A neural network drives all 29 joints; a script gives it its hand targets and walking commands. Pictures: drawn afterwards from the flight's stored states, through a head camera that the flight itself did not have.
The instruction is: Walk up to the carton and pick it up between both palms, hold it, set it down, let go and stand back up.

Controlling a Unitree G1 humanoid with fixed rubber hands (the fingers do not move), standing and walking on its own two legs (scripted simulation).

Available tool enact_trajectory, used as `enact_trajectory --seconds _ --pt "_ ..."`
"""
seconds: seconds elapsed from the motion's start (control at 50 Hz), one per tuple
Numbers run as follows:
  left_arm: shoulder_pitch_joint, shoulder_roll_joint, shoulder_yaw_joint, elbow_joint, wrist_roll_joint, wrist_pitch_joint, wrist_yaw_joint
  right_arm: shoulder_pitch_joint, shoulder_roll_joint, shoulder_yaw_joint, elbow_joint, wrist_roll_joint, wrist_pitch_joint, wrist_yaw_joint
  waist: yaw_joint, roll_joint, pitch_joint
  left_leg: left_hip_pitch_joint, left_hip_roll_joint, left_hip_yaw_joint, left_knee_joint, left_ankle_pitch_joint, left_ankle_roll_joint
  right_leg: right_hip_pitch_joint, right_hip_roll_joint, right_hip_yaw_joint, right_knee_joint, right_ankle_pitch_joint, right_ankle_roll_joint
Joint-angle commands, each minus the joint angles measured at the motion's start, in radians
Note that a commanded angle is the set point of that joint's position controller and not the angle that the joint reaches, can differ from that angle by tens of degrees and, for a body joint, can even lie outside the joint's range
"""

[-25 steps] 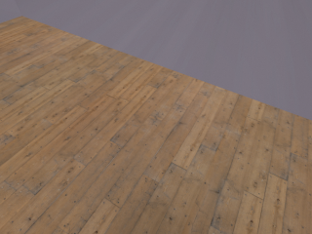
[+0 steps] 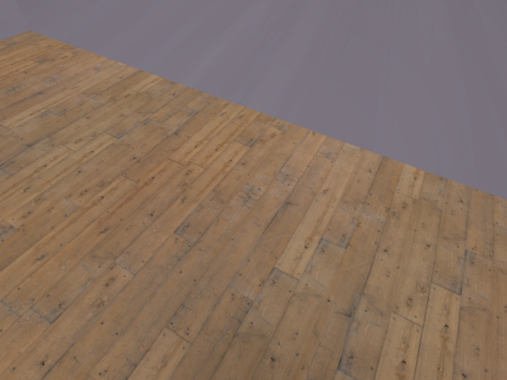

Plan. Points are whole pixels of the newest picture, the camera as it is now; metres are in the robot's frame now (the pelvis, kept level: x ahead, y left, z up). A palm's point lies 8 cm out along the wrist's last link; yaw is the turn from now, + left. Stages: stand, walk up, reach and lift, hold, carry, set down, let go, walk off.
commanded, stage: stand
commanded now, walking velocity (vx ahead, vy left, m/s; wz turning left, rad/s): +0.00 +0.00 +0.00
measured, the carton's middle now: out of the picture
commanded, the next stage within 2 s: none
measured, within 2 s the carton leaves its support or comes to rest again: neither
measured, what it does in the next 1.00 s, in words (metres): stands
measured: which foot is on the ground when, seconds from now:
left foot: down 0.00-1.00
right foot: down 0.00-1.00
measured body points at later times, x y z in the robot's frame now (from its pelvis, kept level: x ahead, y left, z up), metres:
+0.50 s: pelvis -0.01 +0.00 +0.00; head -0.01 +0.00 +0.45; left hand -0.03 +0.20 -0.16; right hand -0.03 -0.20 -0.16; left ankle -0.01 +0.12 -0.74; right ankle -0.01 -0.12 -0.74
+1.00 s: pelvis -0.02 +0.00 +0.00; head -0.01 +0.01 +0.45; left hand -0.04 +0.19 -0.17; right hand -0.05 -0.19 -0.16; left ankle -0.01 +0.12 -0.74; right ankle -0.01 -0.12 -0.74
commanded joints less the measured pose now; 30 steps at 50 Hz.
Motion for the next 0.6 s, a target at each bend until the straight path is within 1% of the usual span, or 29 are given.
enact_trajectory --seconds 0.0,0.02,0.04,0.06,0.08,0.1,0.12,0.14,0.16,0.18,0.2,0.22,0.24,0.28,0.3,0.32,0.34,0.36,0.38,0.4,0.42,0.44,0.46,0.48,0.5,0.52,0.54,0.56,0.58 --pt "0.065 0.084 0.011 -0.005 -0.005 -0.014 0.005 0.052 -0.089 -0.019 -0.007 0.001 -0.015 -0.004 0.0 -0.002 0.061 -0.016 0.061 -0.067 -0.104 0.17 0.036 -0.03 -0.071 0.075 -0.115 0.182 -0.047" --pt "0.065 0.062 0.007 0.002 -0.003 -0.012 0.005 0.069 -0.073 -0.015 0.014 -0.001 -0.013 -0.008 -0.001 0.031 0.078 -0.027 0.063 -0.067 -0.106 0.162 0.035 -0.021 -0.074 0.075 -0.115 0.179 -0.047" --pt "0.068 0.08 0.009 0.003 -0.001 -0.011 0.004 0.061 -0.062 -0.013 0.012 -0.002 -0.008 -0.007 0.002 0.011 0.071 -0.015 0.062 -0.062 -0.108 0.154 0.033 -0.036 -0.073 0.07 -0.114 0.167 -0.041" --pt "0.059 0.059 0.005 0.008 -0.005 -0.013 0.006 0.069 -0.083 -0.02 0.016 0.003 -0.007 -0.006 -0.006 0.024 0.077 -0.024 0.059 -0.06 -0.108 0.151 0.028 -0.028 -0.069 0.075 -0.113 0.161 -0.043" --pt "0.046 0.065 0.007 0.008 -0.001 -0.012 0.003 0.071 -0.069 -0.015 0.028 -0.003 -0.009 -0.01 0.002 0.004 0.096 -0.04 0.063 -0.062 -0.117 0.13 0.032 -0.027 -0.072 0.076 -0.122 0.155 -0.043" --pt "0.055 0.053 0.006 0.021 0.0 -0.011 0.004 0.059 -0.083 -0.016 0.028 0.001 -0.009 -0.007 -0.004 -0.01 0.066 -0.018 0.071 -0.073 -0.118 0.125 0.036 -0.024 -0.068 0.069 -0.121 0.158 -0.038" --pt "0.046 0.063 0.006 0.024 -0.001 -0.012 0.002 0.071 -0.081 -0.016 0.025 0.001 -0.011 -0.006 -0.008 -0.003 0.052 -0.009 0.065 -0.065 -0.118 0.145 0.035 -0.013 -0.069 0.072 -0.115 0.166 -0.04" --pt "0.064 0.079 0.011 0.031 -0.007 -0.009 0.006 0.063 -0.068 -0.014 0.031 0.003 -0.015 -0.009 0.002 0.014 0.077 -0.035 0.068 -0.069 -0.121 0.148 0.033 -0.01 -0.066 0.073 -0.119 0.173 -0.042" --pt "0.047 0.05 0.005 0.034 -0.003 -0.009 0.003 0.058 -0.055 -0.01 0.037 0.0 -0.015 -0.01 0.003 -0.006 0.071 -0.032 0.066 -0.074 -0.128 0.134 0.032 -0.011 -0.072 0.071 -0.121 0.161 -0.041" --pt "0.057 0.068 0.007 0.042 -0.002 -0.007 0.003 0.071 -0.055 -0.009 0.047 0.0 -0.016 -0.01 0.003 0.006 0.083 -0.032 0.066 -0.067 -0.134 0.128 0.03 -0.017 -0.067 0.071 -0.123 0.146 -0.038" --pt "0.047 0.057 0.006 0.04 -0.004 -0.011 0.005 0.071 -0.045 -0.007 0.051 0.0 -0.013 -0.008 -0.003 0.0 0.081 -0.02 0.067 -0.073 -0.13 0.139 0.037 -0.027 -0.072 0.07 -0.121 0.142 -0.041" --pt "0.056 0.064 0.01 0.047 -0.003 -0.009 0.002 0.07 -0.055 -0.011 0.053 -0.004 -0.013 -0.012 0.006 0.008 0.073 -0.03 0.072 -0.069 -0.128 0.127 0.035 -0.014 -0.067 0.067 -0.126 0.146 -0.036" --pt "0.053 0.056 0.007 0.048 -0.005 -0.01 0.003 0.065 -0.053 -0.007 0.053 -0.004 -0.012 -0.013 0.004 -0.005 0.081 -0.035 0.071 -0.078 -0.132 0.129 0.036 -0.019 -0.068 0.068 -0.125 0.141 -0.04" --pt "0.062 0.045 0.005 0.059 -0.003 -0.014 0.005 0.062 -0.048 -0.01 0.056 0.003 -0.012 -0.008 0.006 -0.008 0.071 -0.019 0.066 -0.068 -0.132 0.151 0.031 -0.015 -0.069 0.069 -0.127 0.162 -0.041" --pt "0.081 0.073 0.012 0.067 -0.007 -0.012 0.009 0.075 -0.039 -0.005 0.068 -0.001 -0.015 -0.009 0.008 0.021 0.059 -0.015 0.065 -0.069 -0.131 0.138 0.032 -0.003 -0.067 0.074 -0.127 0.153 -0.037" --pt "0.063 0.053 0.005 0.067 -0.002 -0.011 0.007 0.069 -0.051 -0.011 0.071 -0.001 -0.013 -0.008 0.0 0.029 0.065 -0.027 0.061 -0.066 -0.132 0.108 0.033 -0.014 -0.07 0.076 -0.132 0.133 -0.037" --pt "0.067 0.058 0.008 0.071 -0.006 -0.008 0.006 0.062 -0.025 -0.002 0.067 -0.002 -0.014 -0.007 0.008 0.0 0.064 -0.013 0.066 -0.068 -0.13 0.134 0.032 -0.013 -0.069 0.07 -0.132 0.133 -0.039" --pt "0.059 0.04 0.004 0.07 -0.006 -0.008 0.006 0.073 -0.03 -0.004 0.076 0.001 -0.01 -0.008 0.003 -0.016 0.09 -0.026 0.064 -0.064 -0.135 0.131 0.025 -0.03 -0.07 0.074 -0.137 0.12 -0.039" --pt "0.081 0.05 0.003 0.077 -0.003 -0.007 0.008 0.088 -0.029 -0.005 0.083 -0.002 -0.01 -0.01 0.005 0.014 0.091 -0.01 0.063 -0.063 -0.132 0.115 0.028 -0.039 -0.069 0.077 -0.136 0.112 -0.039" --pt "0.076 0.047 0.006 0.072 -0.003 -0.006 0.009 0.07 -0.021 -0.004 0.082 -0.005 -0.008 -0.015 0.012 -0.006 0.1 -0.026 0.074 -0.076 -0.14 0.111 0.03 -0.045 -0.062 0.065 -0.146 0.114 -0.034" --pt "0.065 0.047 0.004 0.074 -0.003 -0.007 0.007 0.088 -0.014 0.0 0.088 -0.002 -0.005 -0.012 0.001 0.028 0.104 -0.022 0.061 -0.064 -0.136 0.105 0.022 -0.05 -0.066 0.076 -0.147 0.091 -0.037" --pt "0.081 0.048 0.003 0.081 -0.001 -0.004 0.006 0.1 -0.013 0.0 0.09 -0.001 -0.007 -0.01 0.003 0.012 0.096 -0.034 0.063 -0.062 -0.137 0.095 0.021 -0.029 -0.069 0.079 -0.148 0.092 -0.037" --pt "0.077 0.049 0.004 0.076 -0.003 -0.004 0.004 0.098 -0.03 -0.005 0.092 -0.001 -0.003 -0.011 0.005 0.014 0.089 -0.032 0.054 -0.057 -0.137 0.093 0.019 -0.032 -0.071 0.081 -0.149 0.085 -0.034" --pt "0.086 0.048 0.002 0.086 0.0 -0.002 0.01 0.105 -0.003 -0.001 0.097 -0.002 0.0 -0.011 0.002 0.025 0.109 -0.045 0.054 -0.059 -0.137 0.086 0.018 -0.039 -0.072 0.087 -0.15 0.069 -0.036" --pt "0.076 0.055 0.005 0.077 -0.001 -0.003 0.009 0.075 -0.037 -0.006 0.087 -0.003 -0.002 -0.011 0.007 0.01 0.1 -0.047 0.064 -0.066 -0.14 0.073 0.025 -0.039 -0.068 0.079 -0.156 0.074 -0.036" --pt "0.071 0.063 0.007 0.076 -0.002 -0.003 0.007 0.087 -0.025 -0.004 0.088 0.0 -0.005 -0.009 0.0 -0.014 0.083 -0.014 0.059 -0.061 -0.125 0.095 0.022 -0.056 -0.068 0.084 -0.158 0.066 -0.034" --pt "0.085 0.065 0.009 0.081 -0.002 -0.007 0.012 0.105 -0.039 -0.005 0.098 -0.002 -0.007 -0.017 0.005 -0.008 0.101 -0.034 0.064 -0.062 -0.138 0.092 0.022 -0.055 -0.075 0.091 -0.165 0.064 -0.038" --pt "0.073 0.054 0.004 0.085 -0.003 -0.009 0.011 0.089 -0.017 -0.003 0.094 -0.001 -0.007 -0.014 0.002 -0.009 0.095 -0.028 0.06 -0.06 -0.128 0.101 0.022 -0.051 -0.068 0.088 -0.163 0.068 -0.035" --pt "0.081 0.062 0.004 0.087 -0.003 -0.008 0.007 0.092 -0.042 -0.008 0.094 -0.003 -0.009 -0.011 0.003 -0.001 0.093 -0.031 0.057 -0.055 -0.133 0.094 0.021 -0.045 -0.07 0.088 -0.163 0.05 -0.038"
